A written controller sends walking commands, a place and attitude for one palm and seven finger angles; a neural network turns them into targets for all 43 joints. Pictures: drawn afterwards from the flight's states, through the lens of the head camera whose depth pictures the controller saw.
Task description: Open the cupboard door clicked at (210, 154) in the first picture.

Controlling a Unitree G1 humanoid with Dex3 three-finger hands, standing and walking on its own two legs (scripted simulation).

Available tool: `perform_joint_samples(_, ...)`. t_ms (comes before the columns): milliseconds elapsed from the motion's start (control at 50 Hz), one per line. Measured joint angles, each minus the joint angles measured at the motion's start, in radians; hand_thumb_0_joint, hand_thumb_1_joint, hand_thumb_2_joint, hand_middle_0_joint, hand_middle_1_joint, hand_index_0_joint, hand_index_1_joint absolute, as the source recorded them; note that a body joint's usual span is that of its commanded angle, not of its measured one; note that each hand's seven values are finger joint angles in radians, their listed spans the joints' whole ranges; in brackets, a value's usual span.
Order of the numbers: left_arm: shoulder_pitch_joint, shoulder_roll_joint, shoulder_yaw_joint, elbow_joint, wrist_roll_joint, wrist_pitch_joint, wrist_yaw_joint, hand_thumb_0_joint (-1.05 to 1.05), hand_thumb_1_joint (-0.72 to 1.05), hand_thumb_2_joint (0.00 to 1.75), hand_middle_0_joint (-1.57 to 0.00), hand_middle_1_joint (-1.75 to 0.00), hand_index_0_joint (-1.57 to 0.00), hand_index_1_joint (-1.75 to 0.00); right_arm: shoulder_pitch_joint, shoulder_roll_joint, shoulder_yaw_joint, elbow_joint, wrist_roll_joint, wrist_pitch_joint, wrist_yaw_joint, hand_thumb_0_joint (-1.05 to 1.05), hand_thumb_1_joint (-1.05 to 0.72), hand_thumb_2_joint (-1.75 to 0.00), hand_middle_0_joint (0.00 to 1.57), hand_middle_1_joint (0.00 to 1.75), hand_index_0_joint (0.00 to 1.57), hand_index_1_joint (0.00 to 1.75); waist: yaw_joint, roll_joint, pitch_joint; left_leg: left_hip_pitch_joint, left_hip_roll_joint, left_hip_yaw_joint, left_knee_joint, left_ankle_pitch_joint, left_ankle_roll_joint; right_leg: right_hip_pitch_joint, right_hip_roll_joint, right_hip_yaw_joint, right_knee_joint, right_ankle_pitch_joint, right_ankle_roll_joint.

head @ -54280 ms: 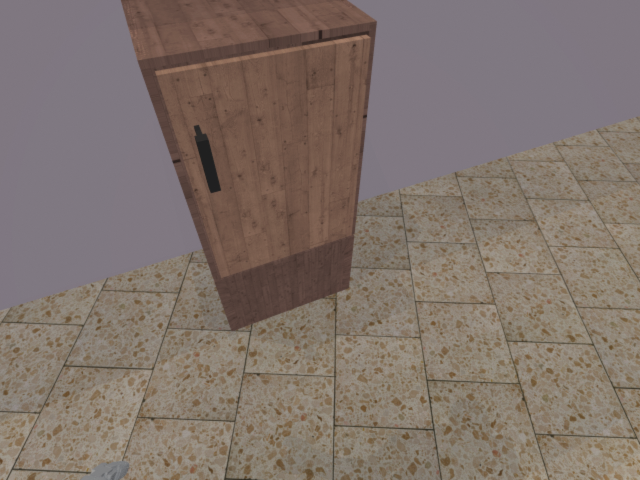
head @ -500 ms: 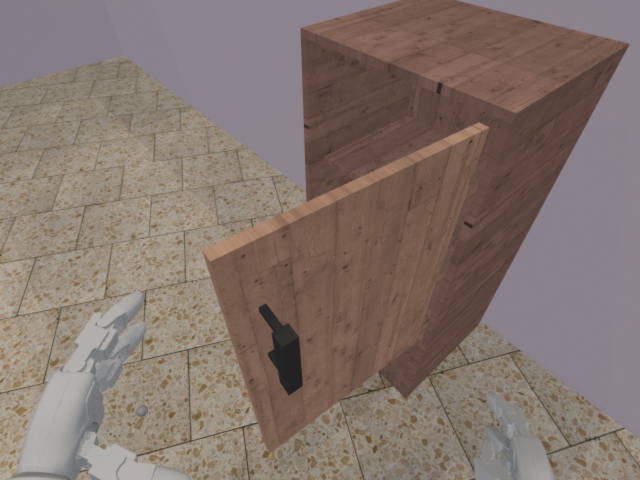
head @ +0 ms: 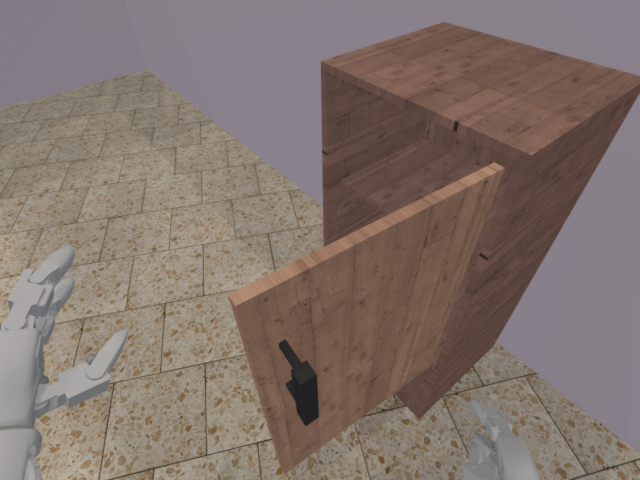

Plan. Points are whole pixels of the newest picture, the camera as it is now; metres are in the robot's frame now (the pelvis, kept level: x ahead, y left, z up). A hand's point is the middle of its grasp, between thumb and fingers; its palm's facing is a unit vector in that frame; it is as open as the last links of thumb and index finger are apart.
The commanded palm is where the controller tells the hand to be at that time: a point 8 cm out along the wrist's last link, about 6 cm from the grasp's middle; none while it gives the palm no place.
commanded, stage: draw the hand back to the body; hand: left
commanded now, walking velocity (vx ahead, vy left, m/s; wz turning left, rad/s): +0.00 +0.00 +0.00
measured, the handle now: (297, 382) +0.25 +0.07 -0.01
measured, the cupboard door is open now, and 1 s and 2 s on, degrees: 85 85 85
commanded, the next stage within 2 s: step back with the hand held close in 0.48 s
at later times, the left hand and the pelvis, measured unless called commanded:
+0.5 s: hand (85, 355) +0.18 +0.25 +0.15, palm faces +0.44 -0.80 -0.40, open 7.4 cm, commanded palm +0.13 +0.28 +0.17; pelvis -0.01 -0.02 +0.01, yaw +0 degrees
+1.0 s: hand (64, 375) +0.15 +0.25 +0.16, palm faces +0.33 -0.78 -0.52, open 7.4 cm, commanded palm +0.10 +0.29 +0.18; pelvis -0.05 +0.00 +0.00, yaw -2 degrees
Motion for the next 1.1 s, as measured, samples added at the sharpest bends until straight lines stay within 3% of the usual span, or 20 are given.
perform_joint_samples(180, -0.079, 0.015, 0.084, 0.028, -0.015, -0.012, -0.002, 0.01, 0.73, 0.82, -0.21, -0.31, -0.2, -0.31, -0.02, -0.018, -0.017, 0.025, -0.004, 0.022, 0.01, 0.02, -0.9, -0.9, 0.21, 0.3, 0.2, 0.3, 0.005, 0.003, 0.025, 0.058, 0.006, 0.001, -0.069, 0.034, -0.007, 0.056, 0.009, 0.001, -0.066, 0.032, -0.007)
perform_joint_samples(320, -0.065, -0.015, 0.054, 0.059, -0.018, -0.011, -0.017, 0.01, 0.85, 0.88, -0.21, -0.31, -0.2, -0.31, -0.023, -0.021, -0.028, 0.032, -0.002, 0.049, 0.016, 0.02, -0.9, -0.9, 0.21, 0.3, 0.2, 0.3, -0.001, 0.002, 0.039, 0.072, 0.012, 0.005, -0.093, 0.05, -0.011, 0.066, 0.016, 0.004, -0.086, 0.048, -0.014)
perform_joint_samples(640, -0.095, -0.007, 0.062, 0.075, -0.014, -0.031, -0.013, 0.02, 0.89, 0.9, -0.22, -0.31, -0.21, -0.31, -0.025, -0.014, -0.027, 0.05, 0.004, 0.035, 0.004, 0.02, -0.9, -0.9, 0.21, 0.3, 0.2, 0.3, 0.0, 0.01, 0.048, 0.084, 0.024, 0.0, -0.095, 0.065, -0.023, 0.085, 0.029, -0.002, -0.102, 0.066, -0.027)
perform_joint_samples(740, -0.097, 0.017, 0.119, 0.095, -0.008, -0.095, -0.009, 0.01, 0.89, 0.9, -0.21, -0.31, -0.21, -0.31, -0.058, -0.005, -0.021, 0.023, -0.003, 0.066, 0.009, 0.02, -0.9, -0.9, 0.21, 0.3, 0.2, 0.3, -0.038, 0.001, 0.045, 0.0, 0.032, 0.003, -0.069, 0.073, -0.022, 0.016, 0.036, 0.0, -0.113, 0.097, -0.029)
perform_joint_samples(880, 0.013, 0.036, 0.088, 0.021, -0.001, -0.104, -0.014, 0.01, 0.9, 0.9, -0.21, -0.31, -0.21, -0.31, -0.059, -0.022, -0.052, -0.008, -0.006, 0.108, 0.001, 0.02, -0.9, -0.9, 0.21, 0.3, 0.2, 0.3, -0.073, -0.022, 0.046, -0.065, 0.012, 0.031, -0.058, 0.09, -0.008, -0.071, 0.016, 0.028, -0.069, 0.107, -0.015)
perform_joint_samples(1000, 0.041, 0.086, 0.129, -0.023, -0.001, -0.12, 0.001, 0.02, 0.89, 0.9, -0.22, -0.31, -0.21, -0.31, -0.043, -0.02, -0.071, -0.017, 0.003, 0.132, -0.014, 0.02, -0.9, -0.9, 0.21, 0.3, 0.2, 0.3, -0.075, -0.051, 0.041, -0.102, -0.006, 0.042, -0.025, 0.096, 0.005, -0.117, -0.004, 0.04, -0.02, 0.107, -0.004)
perform_joint_samples(1100, 0.013, 0.081, 0.16, -0.008, 0.011, -0.134, 0.017, 0.01, 0.89, 0.9, -0.22, -0.31, -0.21, -0.31, -0.033, -0.015, -0.066, -0.03, 0.005, 0.123, -0.017, 0.02, -0.9, -0.9, 0.21, 0.3, 0.2, 0.3, -0.066, -0.062, 0.044, -0.131, -0.02, 0.05, 0.007, 0.103, 0.019, -0.153, -0.019, 0.049, 0.025, 0.11, 0.004)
